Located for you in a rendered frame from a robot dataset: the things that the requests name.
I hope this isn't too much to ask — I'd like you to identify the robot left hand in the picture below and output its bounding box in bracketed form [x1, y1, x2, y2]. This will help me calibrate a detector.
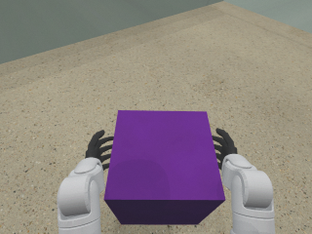
[85, 130, 114, 170]

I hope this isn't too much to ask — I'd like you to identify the robot right forearm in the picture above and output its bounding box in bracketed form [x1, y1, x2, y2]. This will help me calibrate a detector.
[221, 153, 276, 234]

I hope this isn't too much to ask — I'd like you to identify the robot left forearm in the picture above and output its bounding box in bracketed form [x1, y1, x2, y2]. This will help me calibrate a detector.
[57, 157, 105, 234]

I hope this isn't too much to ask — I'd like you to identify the carton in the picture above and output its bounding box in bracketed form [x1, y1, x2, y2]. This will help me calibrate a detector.
[103, 110, 225, 225]

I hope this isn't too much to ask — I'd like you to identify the robot right hand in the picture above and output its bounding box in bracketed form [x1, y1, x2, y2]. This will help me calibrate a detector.
[212, 128, 238, 170]

